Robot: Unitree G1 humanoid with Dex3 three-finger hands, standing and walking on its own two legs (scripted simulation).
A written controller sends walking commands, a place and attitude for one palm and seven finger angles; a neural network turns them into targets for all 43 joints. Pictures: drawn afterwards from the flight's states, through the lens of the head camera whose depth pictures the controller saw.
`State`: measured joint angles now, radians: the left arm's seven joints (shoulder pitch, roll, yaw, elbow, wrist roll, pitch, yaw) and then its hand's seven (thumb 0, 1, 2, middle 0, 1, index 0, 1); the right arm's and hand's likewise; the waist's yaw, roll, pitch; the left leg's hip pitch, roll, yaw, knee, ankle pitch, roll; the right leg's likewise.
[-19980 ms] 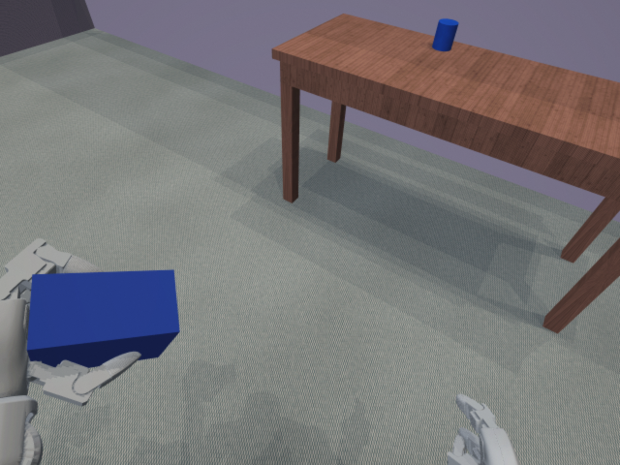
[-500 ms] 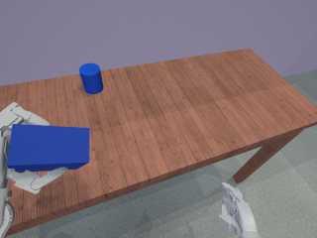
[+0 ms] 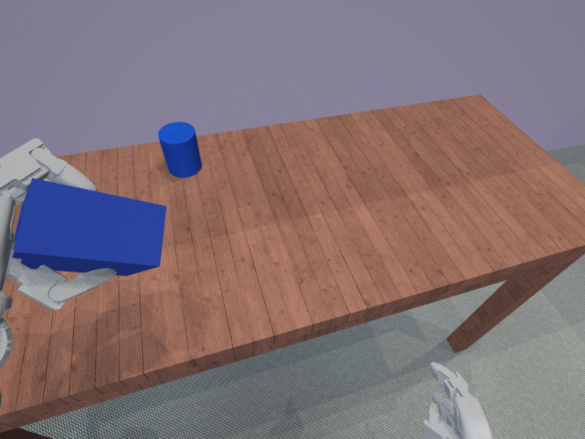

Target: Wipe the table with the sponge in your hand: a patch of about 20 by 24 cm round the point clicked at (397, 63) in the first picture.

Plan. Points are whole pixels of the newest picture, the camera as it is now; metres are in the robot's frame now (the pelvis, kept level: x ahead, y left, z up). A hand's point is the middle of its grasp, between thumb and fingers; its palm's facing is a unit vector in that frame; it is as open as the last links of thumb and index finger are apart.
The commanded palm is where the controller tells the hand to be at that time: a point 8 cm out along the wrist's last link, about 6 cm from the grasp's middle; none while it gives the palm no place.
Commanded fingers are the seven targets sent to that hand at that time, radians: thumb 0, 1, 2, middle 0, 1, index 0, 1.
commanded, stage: turn the palm down, sponge in hand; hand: left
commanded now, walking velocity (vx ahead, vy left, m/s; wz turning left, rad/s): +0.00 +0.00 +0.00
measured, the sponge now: (107, 238) +0.27 +0.23 +0.17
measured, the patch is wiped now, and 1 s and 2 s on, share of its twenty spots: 0.00 0.00 0.00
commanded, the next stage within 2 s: none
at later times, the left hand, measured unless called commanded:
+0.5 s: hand (43, 291) +0.20 +0.27 +0.16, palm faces +0.43 -0.57 -0.70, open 10.6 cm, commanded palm +0.16 +0.28 +0.18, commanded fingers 0.00 0.10 1.30 -1.20 -1.60 -1.20 -1.60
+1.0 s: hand (55, 298) +0.21 +0.28 +0.12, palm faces +0.20 -0.38 -0.90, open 10.6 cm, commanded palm +0.19 +0.27 +0.19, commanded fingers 0.00 0.10 1.30 -1.20 -1.60 -1.20 -1.60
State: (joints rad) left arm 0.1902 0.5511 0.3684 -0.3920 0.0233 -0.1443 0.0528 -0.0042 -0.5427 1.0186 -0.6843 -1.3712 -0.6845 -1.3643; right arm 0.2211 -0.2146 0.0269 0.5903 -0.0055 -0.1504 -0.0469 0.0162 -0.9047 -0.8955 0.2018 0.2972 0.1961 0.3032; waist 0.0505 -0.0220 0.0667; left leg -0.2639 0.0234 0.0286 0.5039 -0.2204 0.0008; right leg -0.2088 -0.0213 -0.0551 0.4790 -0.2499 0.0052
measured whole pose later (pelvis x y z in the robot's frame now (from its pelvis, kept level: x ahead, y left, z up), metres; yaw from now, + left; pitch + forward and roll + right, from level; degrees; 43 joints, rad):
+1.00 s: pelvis +0.01 -0.02 -0.01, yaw +0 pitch -1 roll +0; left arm 0.33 0.60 0.23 -0.34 0.41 0.26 0.02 0.00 -0.54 1.02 -0.69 -1.36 -0.69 -1.35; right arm 0.15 -0.28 0.01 0.58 0.05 -0.02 -0.13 0.02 -0.91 -0.90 0.20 0.30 0.20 0.30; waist 0.09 0.08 0.00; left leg -0.29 0.04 0.01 0.59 -0.27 -0.02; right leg -0.25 -0.01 -0.07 0.60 -0.33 -0.02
